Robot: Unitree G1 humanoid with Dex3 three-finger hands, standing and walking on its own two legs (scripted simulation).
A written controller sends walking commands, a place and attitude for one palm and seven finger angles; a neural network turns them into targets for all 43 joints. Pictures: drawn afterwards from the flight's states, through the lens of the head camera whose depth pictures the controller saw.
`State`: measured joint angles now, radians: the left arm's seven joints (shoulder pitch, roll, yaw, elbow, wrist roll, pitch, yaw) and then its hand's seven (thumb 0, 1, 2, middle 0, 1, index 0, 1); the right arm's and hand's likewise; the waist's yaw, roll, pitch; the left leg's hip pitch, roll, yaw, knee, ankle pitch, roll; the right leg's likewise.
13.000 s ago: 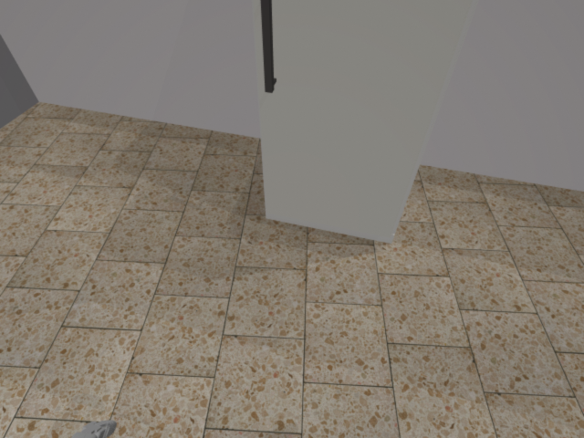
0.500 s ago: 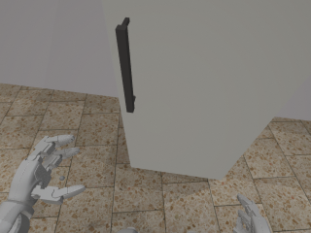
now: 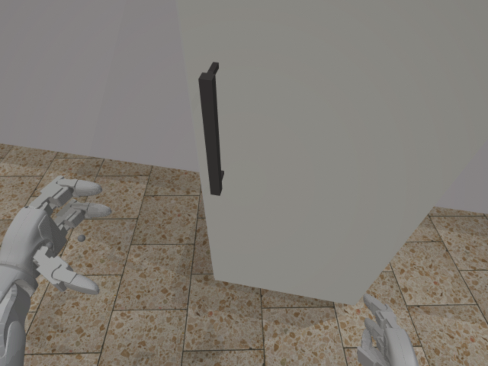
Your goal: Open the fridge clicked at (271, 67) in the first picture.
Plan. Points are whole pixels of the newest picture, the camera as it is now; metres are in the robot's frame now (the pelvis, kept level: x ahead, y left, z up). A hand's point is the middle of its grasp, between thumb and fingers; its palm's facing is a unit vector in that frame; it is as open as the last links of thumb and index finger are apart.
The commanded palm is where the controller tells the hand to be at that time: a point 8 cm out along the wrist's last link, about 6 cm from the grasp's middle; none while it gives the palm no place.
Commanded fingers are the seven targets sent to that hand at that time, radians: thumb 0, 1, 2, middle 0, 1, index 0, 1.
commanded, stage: raise the hand to about handle height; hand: left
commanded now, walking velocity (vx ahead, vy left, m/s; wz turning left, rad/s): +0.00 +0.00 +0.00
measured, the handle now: (215, 137) +0.51 +0.11 +0.10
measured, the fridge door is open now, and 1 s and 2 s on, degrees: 0 0 0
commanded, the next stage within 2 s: move the hooked fingers beside the handle in 0.66 s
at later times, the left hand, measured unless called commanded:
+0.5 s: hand (93, 221) +0.27 +0.25 +0.13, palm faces -0.03 -1.00 -0.07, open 14.0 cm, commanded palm +0.24 +0.30 +0.13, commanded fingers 0.00 -0.50 0.30 -0.30 -1.20 -0.30 -1.20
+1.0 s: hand (104, 210) +0.29 +0.24 +0.13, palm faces -0.04 -1.00 -0.04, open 14.0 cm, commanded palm +0.27 +0.29 +0.13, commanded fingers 0.00 -0.50 0.30 -0.30 -1.20 -0.30 -1.20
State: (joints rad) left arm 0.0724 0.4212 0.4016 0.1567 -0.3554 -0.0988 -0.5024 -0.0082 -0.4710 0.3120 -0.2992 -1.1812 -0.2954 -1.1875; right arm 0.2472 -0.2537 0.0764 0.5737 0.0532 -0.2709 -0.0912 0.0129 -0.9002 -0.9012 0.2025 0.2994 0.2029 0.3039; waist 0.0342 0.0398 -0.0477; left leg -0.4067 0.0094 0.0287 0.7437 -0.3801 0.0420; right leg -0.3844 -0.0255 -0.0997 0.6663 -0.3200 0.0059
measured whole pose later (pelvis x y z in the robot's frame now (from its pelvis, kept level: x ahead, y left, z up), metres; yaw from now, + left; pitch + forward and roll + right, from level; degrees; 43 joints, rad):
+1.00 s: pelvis -0.01 -0.03 +0.01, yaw +0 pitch +1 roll -1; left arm -0.17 0.45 0.42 0.44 -0.33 -0.10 -0.55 -0.01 -0.50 0.30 -0.30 -1.20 -0.30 -1.20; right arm 0.25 -0.28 0.06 0.61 0.07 -0.24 -0.13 0.01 -0.90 -0.90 0.20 0.30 0.20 0.30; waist 0.02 0.04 -0.02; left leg -0.36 0.02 0.02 0.66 -0.33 0.01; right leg -0.36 -0.01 -0.10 0.63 -0.29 -0.03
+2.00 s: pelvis +0.01 -0.01 +0.00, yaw -2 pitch +7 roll -1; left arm -0.53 0.43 0.34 0.75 -0.24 -0.17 -0.42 -0.01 -0.50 0.30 -0.30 -1.20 -0.30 -1.20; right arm 0.33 -0.28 0.04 0.62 0.05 -0.10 -0.08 0.01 -0.90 -0.90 0.20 0.30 0.20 0.30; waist -0.04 0.02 -0.05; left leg -0.46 0.02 0.05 0.69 -0.35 0.03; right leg -0.47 -0.02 -0.07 0.65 -0.30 -0.01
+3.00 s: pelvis +0.00 -0.01 +0.00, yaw -2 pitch +10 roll -1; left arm -0.73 0.48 0.35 1.01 -0.19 -0.26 -0.41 -0.01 -0.50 0.30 -0.30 -1.20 -0.30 -1.20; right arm 0.34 -0.28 0.04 0.61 0.05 -0.03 -0.06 0.01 -0.90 -0.90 0.20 0.30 0.20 0.30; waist -0.08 0.01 -0.07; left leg -0.56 0.03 0.05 0.75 -0.37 0.03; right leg -0.56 0.00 -0.07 0.70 -0.31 -0.01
